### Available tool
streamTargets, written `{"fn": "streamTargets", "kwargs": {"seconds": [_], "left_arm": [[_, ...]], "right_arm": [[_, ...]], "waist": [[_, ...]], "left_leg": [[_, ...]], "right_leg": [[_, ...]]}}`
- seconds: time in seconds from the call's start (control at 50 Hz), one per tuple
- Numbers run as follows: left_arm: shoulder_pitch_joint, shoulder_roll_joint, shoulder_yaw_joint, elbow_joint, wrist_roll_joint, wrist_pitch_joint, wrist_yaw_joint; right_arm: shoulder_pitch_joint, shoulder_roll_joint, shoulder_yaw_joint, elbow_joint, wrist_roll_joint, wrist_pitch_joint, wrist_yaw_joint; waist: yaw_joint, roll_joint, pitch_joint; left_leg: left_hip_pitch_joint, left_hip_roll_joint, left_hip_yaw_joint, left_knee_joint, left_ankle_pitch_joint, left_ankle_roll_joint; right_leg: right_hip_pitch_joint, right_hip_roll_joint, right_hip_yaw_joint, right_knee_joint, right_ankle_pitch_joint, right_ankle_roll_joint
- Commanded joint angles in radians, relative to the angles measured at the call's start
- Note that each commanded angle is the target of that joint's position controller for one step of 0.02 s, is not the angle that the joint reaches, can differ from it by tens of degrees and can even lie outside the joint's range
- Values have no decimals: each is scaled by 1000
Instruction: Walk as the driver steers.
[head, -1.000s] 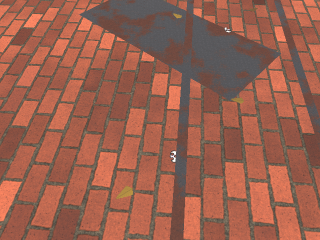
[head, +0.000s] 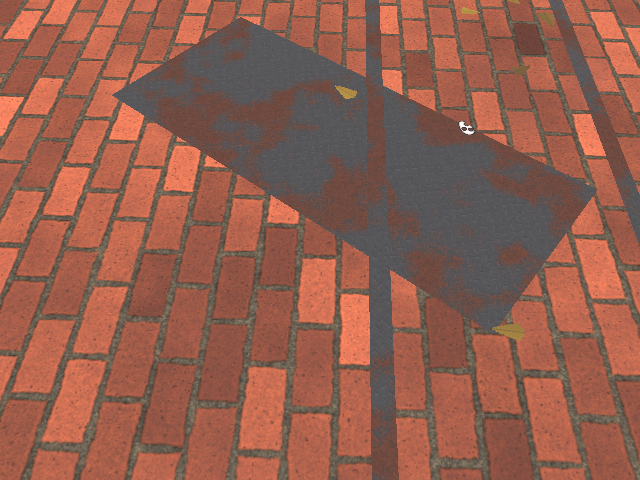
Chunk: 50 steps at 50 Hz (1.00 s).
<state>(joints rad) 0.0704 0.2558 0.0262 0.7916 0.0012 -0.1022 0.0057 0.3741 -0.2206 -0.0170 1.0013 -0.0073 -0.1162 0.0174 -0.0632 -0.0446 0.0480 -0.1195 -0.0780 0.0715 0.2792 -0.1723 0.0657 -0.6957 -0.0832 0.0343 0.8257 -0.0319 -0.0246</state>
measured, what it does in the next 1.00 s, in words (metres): walks ahead: right foot, then left foot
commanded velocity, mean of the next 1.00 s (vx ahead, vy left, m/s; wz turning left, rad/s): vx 0.52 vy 0.00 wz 0.00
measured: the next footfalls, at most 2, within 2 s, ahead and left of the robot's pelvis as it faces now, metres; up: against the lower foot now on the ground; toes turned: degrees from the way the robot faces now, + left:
right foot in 0.14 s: +0.27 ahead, -0.11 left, +0.00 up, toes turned +1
left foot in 0.48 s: +0.16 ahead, +0.10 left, +0.00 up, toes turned +3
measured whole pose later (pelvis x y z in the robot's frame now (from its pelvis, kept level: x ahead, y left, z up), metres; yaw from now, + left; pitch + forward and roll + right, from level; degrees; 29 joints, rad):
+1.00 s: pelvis +0.38 -0.09 -0.04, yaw +0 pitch +3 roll -2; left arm -0.04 0.23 0.05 0.75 -0.04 -0.10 -0.06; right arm 0.56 -0.20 -0.03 1.06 0.01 -0.07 -0.01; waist -0.09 0.02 0.03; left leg 0.07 0.15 0.01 0.60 -0.52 -0.03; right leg -0.56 -0.02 -0.09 0.64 -0.13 -0.07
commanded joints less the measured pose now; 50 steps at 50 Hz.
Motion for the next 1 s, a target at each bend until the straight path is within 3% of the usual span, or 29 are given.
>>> {"fn": "streamTargets", "kwargs": {"seconds": [0.02, 0.08, 0.12, 0.14, 0.16, 0.18, 0.2, 0.22, 0.24, 0.28, 0.32, 0.34, 0.36, 0.4, 0.42, 0.46, 0.48, 0.5, 0.52, 0.54, 0.56, 0.6, 0.66, 0.8, 0.9, 0.94, 0.96, 0.98, 1.0], "left_arm": [[45, 14, -5, -20, 6, 4, -13], [31, 71, 11, -32, 14, 6, -21], [114, 105, 31, 4, 26, -1, -21], [168, 156, 47, 23, 31, -6, -15], [209, 173, 42, 24, 52, -1, -11], [257, 89, 19, 39, 49, 10, -15], [230, 54, 7, 34, 25, 16, -24], [159, 62, 8, 22, 11, 22, -25], [93, 67, 6, 10, 11, 28, -23], [-3, 95, 14, -3, 28, 43, -11], [10, 89, 17, 8, 37, 53, -1], [57, 102, 24, 30, 23, 54, 2], [82, 167, 48, 38, -6, 57, 7], [44, 181, 60, 25, -31, 57, 19], [12, 169, 61, 15, -37, 55, 21], [-87, 121, 62, -25, -45, 56, 24], [-147, 48, 48, -58, -47, 58, 20], [-97, -21, 31, -59, -58, 50, 1], [-66, 14, 36, -65, -48, 28, -8], [-24, 52, 43, -48, -47, 12, -12], [-3, 77, 52, -34, -32, 7, -14], [-24, 76, 58, -27, -6, 7, -13], [-68, 33, 52, -37, -19, 17, -14], [-238, 10, 34, -95, -47, 3, -50], [-276, 23, 24, -129, -46, -12, -82], [-133, 79, 49, -107, -42, -10, -76], [114, 134, 81, -38, -52, -3, -62], [382, 222, 111, 28, -50, 7, -43], [468, 314, 119, 60, -23, 6, -47]], "right_arm": [[-70, -167, -25, -65, 16, -8, -23], [-77, -172, -29, -46, 19, 15, -30], [-84, -157, -27, -41, 20, 33, -32], [-40, -146, -24, -41, 5, 36, -31], [110, -54, 5, -12, -9, 33, -25], [175, -21, 22, 19, 0, 40, -17], [128, -103, 1, 16, 12, 56, -12], [45, -126, -9, -2, 18, 74, -17], [-22, -125, -16, -14, 18, 94, -29], [-62, -101, -18, -24, 13, 127, -52], [-52, -73, -15, -8, 7, 137, -66], [-19, -75, -17, 9, 6, 134, -64], [-3, -99, -25, 13, 8, 128, -58], [7, -125, -37, 20, 9, 112, -45], [34, -106, -34, 37, 2, 104, -41], [197, -84, -29, 120, -36, 91, -40], [302, -103, -35, 157, -40, 75, -43], [157, -141, -40, 91, 1, 53, -44], [66, -181, -48, 50, -5, 29, -44], [-21, -168, -48, 16, -2, 6, -45], [-40, -147, -45, 5, 11, -6, -39], [6, -123, -37, 3, 21, -9, -30], [122, -97, -24, 23, 14, -7, -31], [222, -135, -27, 23, 14, 8, -40], [229, -156, -45, 28, 30, 27, -39], [195, -181, -55, 22, 21, 32, -38], [163, -176, -51, 14, 10, 35, -38], [120, -157, -40, -27, -1, 30, -37], [205, 36, 5, -73, 17, -8, -23]], "waist": [[54, 101, -77], [62, 113, -75], [100, 80, -104], [96, 7, -153], [45, -143, -272], [62, -239, -384], [64, -141, -362], [55, -56, -284], [46, -1, -218], [12, -45, -146], [19, -80, -150], [21, -90, -195], [23, -134, -203], [-8, -162, -166], [-37, -156, -139], [-120, -104, -77], [-151, 127, -37], [-48, 314, 13], [-7, 292, 53], [44, 243, 82], [58, 198, 54], [41, 160, 10], [1, 172, 18], [-72, 200, 113], [-48, 217, 168], [61, 254, 63], [192, 247, -83], [311, 126, -279], [215, -286, -481]], "left_leg": [[-114, 218, -59, -53, 593, 131], [-5, 271, -107, 38, 529, 103], [25, 228, -104, 189, 499, 66], [-8, 149, -69, 341, 395, 25], [-209, 58, -46, 584, 8, -30], [-301, 28, -99, 780, -465, -68], [-326, 62, -161, 852, -513, -76], [-360, 93, -162, 867, -478, -85], [-365, 117, -153, 835, -427, -93], [-258, 132, -126, 679, -336, -105], [-178, 109, -93, 567, -294, -108], [-143, 95, -68, 527, -265, -97], [-136, 67, -24, 525, -257, -81], [-74, 73, 1, 476, -251, -27], [-14, 69, 23, 401, -225, 1], [161, 48, 81, 159, -177, 56], [264, 195, -147, -26, -325, 96], [210, 436, -508, -96, -491, 123], [107, 508, -697, -200, -708, 196], [92, 490, -651, -211, -631, 171], [111, 444, -557, -195, -518, 133], [95, 374, -398, -194, -366, 91], [96, 337, -293, -205, -231, 88], [148, 358, -184, -234, -108, 93], [204, 402, -121, -189, 45, 95], [188, 398, -67, 12, 553, 85], [82, 357, -12, 274, 776, 60], [-223, 311, -22, 661, 585, 28], [-561, 96, -115, 1020, -265, -10]], "right_leg": [[285, 44, -27, -205, 215, 9], [280, 42, 7, -282, 164, -24], [387, 73, -24, -369, 195, -55], [513, 20, 16, -371, 577, -80], [784, -167, 206, -304, 927, -220], [863, -293, 376, -343, 961, -334], [787, -264, 389, -379, 708, -311], [686, -238, 361, -418, 467, -274], [566, -216, 336, -471, 252, -246], [360, -142, 246, -558, -18, -188], [313, -101, 191, -581, -115, -180], [326, -96, 197, -616, -316, -180], [330, -111, 234, -662, -504, -181], [244, -136, 269, -739, -686, -151], [195, -121, 242, -754, -677, -122], [75, -5, 85, -663, -588, -4], [-92, 89, -25, -310, -501, 37], [-249, 102, -46, 7, -353, -1], [-339, 71, 79, 91, -271, -41], [-350, 45, 107, 136, -174, -53], [-329, 33, 97, 142, -110, -45], [-247, 19, 28, 141, -17, -11], [-220, 9, -19, 121, 62, 17], [-138, 6, -78, -138, 94, 27], [-15, 26, -113, -265, -57, -32], [238, 94, -166, -258, -152, -80], [552, 127, -179, -232, -158, -117], [978, -43, 56, -199, -272, -168], [1247, -278, 628, -435, -843, -285]]}}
